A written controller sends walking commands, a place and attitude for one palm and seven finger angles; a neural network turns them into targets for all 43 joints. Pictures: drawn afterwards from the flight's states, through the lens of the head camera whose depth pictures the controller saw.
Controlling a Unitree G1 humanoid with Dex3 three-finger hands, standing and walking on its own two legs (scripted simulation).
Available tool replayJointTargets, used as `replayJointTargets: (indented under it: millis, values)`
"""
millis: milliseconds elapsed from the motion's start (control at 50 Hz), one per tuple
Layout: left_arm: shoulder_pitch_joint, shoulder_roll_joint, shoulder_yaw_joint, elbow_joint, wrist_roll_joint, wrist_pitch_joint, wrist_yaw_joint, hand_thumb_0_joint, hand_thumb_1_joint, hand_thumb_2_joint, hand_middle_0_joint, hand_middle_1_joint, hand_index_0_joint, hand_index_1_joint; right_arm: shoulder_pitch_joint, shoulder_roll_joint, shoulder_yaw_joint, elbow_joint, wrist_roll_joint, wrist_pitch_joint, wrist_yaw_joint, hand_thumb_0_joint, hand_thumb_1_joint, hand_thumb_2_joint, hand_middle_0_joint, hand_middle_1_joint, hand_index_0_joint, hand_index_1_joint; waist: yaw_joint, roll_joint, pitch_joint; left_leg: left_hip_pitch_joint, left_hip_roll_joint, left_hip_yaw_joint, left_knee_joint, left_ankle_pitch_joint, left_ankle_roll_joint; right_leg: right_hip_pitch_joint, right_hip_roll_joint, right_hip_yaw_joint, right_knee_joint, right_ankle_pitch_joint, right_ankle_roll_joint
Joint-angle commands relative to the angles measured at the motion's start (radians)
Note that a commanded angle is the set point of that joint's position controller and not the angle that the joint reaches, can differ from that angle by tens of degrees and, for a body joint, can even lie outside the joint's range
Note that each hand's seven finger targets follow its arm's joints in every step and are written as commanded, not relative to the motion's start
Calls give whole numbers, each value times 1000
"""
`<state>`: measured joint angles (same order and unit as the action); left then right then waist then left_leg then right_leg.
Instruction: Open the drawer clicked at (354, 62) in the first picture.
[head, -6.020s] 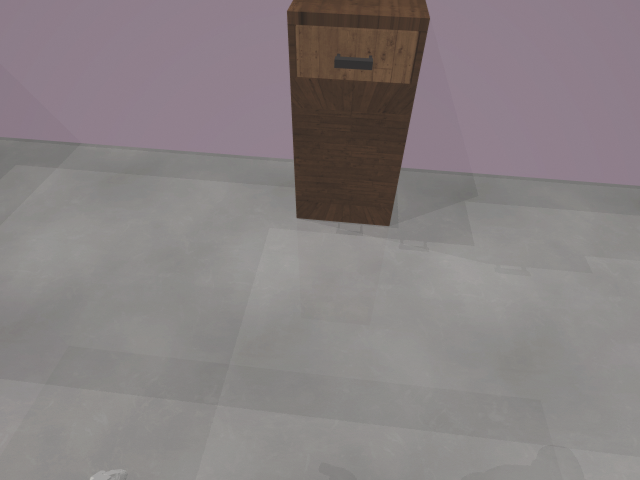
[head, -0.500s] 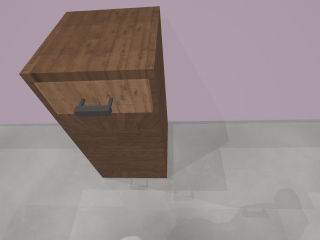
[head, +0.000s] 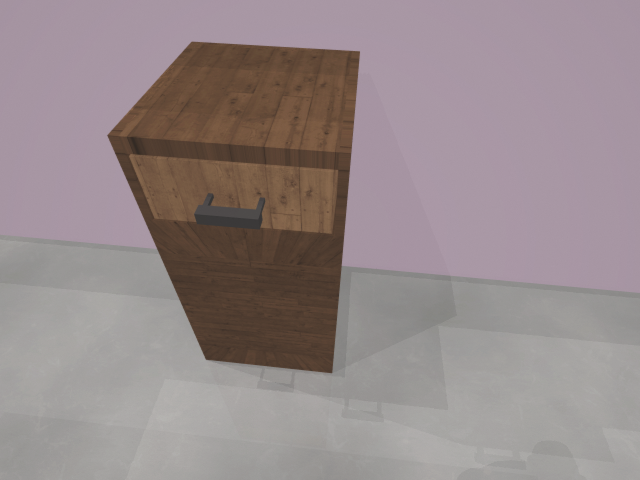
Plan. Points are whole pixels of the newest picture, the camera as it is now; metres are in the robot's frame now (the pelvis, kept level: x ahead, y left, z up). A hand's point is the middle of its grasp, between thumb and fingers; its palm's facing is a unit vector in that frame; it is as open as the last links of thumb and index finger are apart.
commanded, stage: come to a stop and stand still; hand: left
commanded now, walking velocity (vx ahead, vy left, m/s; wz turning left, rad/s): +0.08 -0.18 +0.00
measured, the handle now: (232, 208) +0.58 +0.22 -0.02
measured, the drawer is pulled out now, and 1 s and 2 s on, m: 0.00 0.00 0.00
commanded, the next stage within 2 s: look again from close up in 0.18 s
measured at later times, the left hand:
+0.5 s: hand out of the picture +0.06 +0.16 -0.19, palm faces +0.01 -0.98 -0.21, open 7.3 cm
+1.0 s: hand out of the picture +0.07 +0.22 -0.15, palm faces -0.07 -0.95 -0.32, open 7.4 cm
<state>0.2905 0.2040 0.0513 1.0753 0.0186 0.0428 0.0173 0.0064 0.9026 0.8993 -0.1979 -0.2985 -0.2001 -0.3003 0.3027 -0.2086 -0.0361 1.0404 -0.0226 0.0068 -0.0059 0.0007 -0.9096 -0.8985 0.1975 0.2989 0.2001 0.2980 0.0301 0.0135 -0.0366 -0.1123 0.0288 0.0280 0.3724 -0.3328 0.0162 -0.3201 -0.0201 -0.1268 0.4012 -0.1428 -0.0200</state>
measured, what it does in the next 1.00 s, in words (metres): steps on the spot: right foot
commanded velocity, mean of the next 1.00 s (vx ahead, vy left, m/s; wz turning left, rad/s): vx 0.01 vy -0.02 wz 0.00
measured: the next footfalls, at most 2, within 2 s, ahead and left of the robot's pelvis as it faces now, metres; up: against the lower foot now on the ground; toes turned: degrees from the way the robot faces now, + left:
right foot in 0.32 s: +0.06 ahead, -0.05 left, +0.00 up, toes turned +8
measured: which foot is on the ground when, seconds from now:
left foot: down 0.00-1.00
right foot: down 0.00-0.00, up 0.02-0.30, down 0.32-1.00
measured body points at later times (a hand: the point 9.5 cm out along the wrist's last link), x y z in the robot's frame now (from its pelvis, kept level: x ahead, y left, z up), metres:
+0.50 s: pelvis +0.05 -0.01 -0.01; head +0.07 -0.01 +0.44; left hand +0.06 +0.21 -0.17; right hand +0.03 -0.23 -0.17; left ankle -0.04 +0.12 -0.73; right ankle +0.01 -0.11 -0.74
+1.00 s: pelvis +0.01 +0.04 -0.01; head +0.00 +0.05 +0.44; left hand +0.08 +0.27 -0.13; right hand +0.06 -0.20 -0.14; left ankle -0.05 +0.12 -0.74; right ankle +0.01 -0.11 -0.73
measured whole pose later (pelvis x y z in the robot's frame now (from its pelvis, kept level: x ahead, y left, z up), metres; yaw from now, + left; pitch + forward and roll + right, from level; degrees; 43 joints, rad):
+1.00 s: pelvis +0.01 +0.04 -0.01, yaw -2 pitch -2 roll +0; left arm 0.43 0.21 -0.05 0.54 0.13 0.13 0.10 0.01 0.90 0.90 -0.20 -0.30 -0.20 -0.30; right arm 0.32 -0.17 0.01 0.92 0.02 -0.11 -0.06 0.00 -0.93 -0.90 0.20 0.30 0.21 0.30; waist 0.04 -0.02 0.01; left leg -0.10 -0.02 0.09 0.50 -0.37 0.04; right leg -0.26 -0.06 -0.03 0.61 -0.31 0.00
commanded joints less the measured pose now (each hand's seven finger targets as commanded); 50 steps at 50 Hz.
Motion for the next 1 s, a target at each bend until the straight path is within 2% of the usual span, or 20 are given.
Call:
replayJointTargets:
  millis: [0,40,80,180,220,240,260,280,300,340,360,400,480,560,880,900,920,940,960,980]
  values:
    - [-39,20,2,-54,7,-16,-11,0,900,900,-200,-300,-200,-300,29,-148,-9,-15,-9,-7,-29,0,-900,-900,200,300,200,300,-22,219,209,-307,317,-413,-394,-457,123,-93,-11,108,354,-244,24]
    - [29,32,8,-19,12,-18,-19,0,900,900,-200,-300,-200,-300,-39,-94,9,-8,0,-18,-34,0,-900,-900,200,300,200,300,24,171,210,-257,217,-252,-333,-242,97,-117,3,122,503,-183,32]
    - [34,28,5,-2,8,-29,-20,0,900,900,-200,-300,-200,-300,12,-74,13,16,4,-30,-39,0,-900,-900,200,300,200,300,6,122,196,-157,185,-181,-284,-84,90,-172,-5,122,534,-155,39]
    - [-60,-13,-22,-21,-6,-45,-11,0,900,900,-200,-300,-200,-300,145,-49,12,87,-2,-41,-54,0,-900,-900,200,300,200,300,-63,127,130,68,227,-160,-120,513,142,-134,-30,91,282,-261,50]
    - [-22,-21,-22,-2,-12,-50,-6,0,900,900,-200,-300,-200,-300,144,-51,7,102,0,-37,-55,0,-900,-900,200,300,200,300,-49,139,94,76,197,-124,-37,650,117,-26,-14,69,121,-192,41]
    - [16,-17,-20,19,-13,-55,-3,0,900,900,-200,-300,-200,-300,142,-43,5,106,6,-37,-56,0,-900,-900,200,300,200,300,-36,124,75,52,169,-100,6,630,85,57,-13,60,18,-67,36]
    - [72,118,-32,-20,-3,-64,5,0,900,900,-200,-300,-200,-300,74,-97,-2,26,16,-16,-37,0,-900,-900,200,300,200,300,-22,-20,120,-149,86,-34,6,153,16,164,-8,68,52,-108,8]
    - [130,39,-36,-12,-6,-57,16,0,900,900,-200,-300,-200,-300,20,-63,9,-20,1,-32,-37,0,-900,-900,200,300,200,300,22,-148,158,-273,64,-22,89,-19,7,132,-63,159,27,-78,3]
    - [108,30,-37,-21,6,-61,23,0,900,900,-200,-300,-200,-300,81,-5,15,-25,3,-40,-40,0,-900,-900,200,300,200,300,-38,-29,56,-223,21,-33,113,103,7,172,-110,222,49,50,-31]
    - [145,59,-14,-24,-1,-86,31,0,900,900,-200,-300,-200,-300,130,11,14,9,7,-47,-47,0,-900,-900,200,300,200,300,-36,-134,-163,-168,11,-13,229,191,3,360,-147,254,118,603,-69]
    - [144,72,-12,-32,-3,-86,32,0,900,900,-200,-300,-200,-300,121,8,15,-5,9,-41,-46,0,-900,-900,200,300,200,300,-33,-226,-153,-229,-7,3,258,35,3,412,-175,256,117,757,-79]
    - [154,66,-6,-40,0,-81,42,0,900,900,-200,-300,-200,-300,64,12,7,-21,17,-31,-50,0,-900,-900,200,300,200,300,-23,-132,-68,-279,1,-3,298,-67,-3,400,-219,267,115,867,-104]
    - [93,57,-15,-69,0,-69,46,0,900,900,-200,-300,-200,-300,79,17,5,-9,15,-17,-43,0,-900,-900,200,300,200,300,-59,-64,27,-132,24,2,131,159,6,240,-140,183,111,652,-59]
    - [116,63,-12,-71,-6,-73,46,0,900,900,-200,-300,-200,-300,66,-42,-9,-8,9,-17,-49,0,-900,-900,200,300,200,300,-47,0,-15,-40,67,-2,186,517,3,237,-94,141,139,629,-29]
    - [71,42,-32,-64,-7,-43,33,0,900,900,-200,-300,-200,-300,6,-82,13,0,7,-21,-39,0,-900,-900,200,300,200,300,-31,28,118,-78,84,-35,12,397,19,194,-63,115,46,141,11]
    - [134,88,-36,-22,7,-68,68,0,900,900,-200,-300,-200,-300,-76,-110,12,-78,20,-29,-28,0,-900,-900,200,300,200,300,7,-22,289,-195,88,-16,195,568,-11,46,-121,172,66,446,20]
    - [-749,390,-31,-1630,159,-193,75,0,877,890,-202,-315,-202,-315,-63,-207,22,-423,78,-164,-54,0,-900,-900,200,300,200,300,-84,337,-294,89,1,-69,52,812,-16,197,2,174,206,353,-39]
    - [-248,303,-29,-1293,196,-85,145,0,853,880,-203,-330,-203,-330,-99,-128,24,-376,48,-279,-88,0,-900,-900,200,300,200,300,-3,458,-201,164,71,-87,-18,959,-64,18,21,53,318,-84,-43]
    - [-4,114,-120,-1167,187,66,184,0,830,870,-205,-345,-205,-345,-99,-97,6,-357,73,-311,-88,0,-900,-900,200,300,200,300,-40,324,-88,44,85,-89,-83,877,-111,-94,37,-14,399,-286,-11]
    - [-14,16,-216,-1189,237,64,172,0,807,860,-207,-360,-207,-360,-84,-88,22,-356,69,-338,-85,0,-900,-900,200,300,200,300,-51,219,-17,18,59,-71,-52,736,-86,-113,36,22,346,-243,-7]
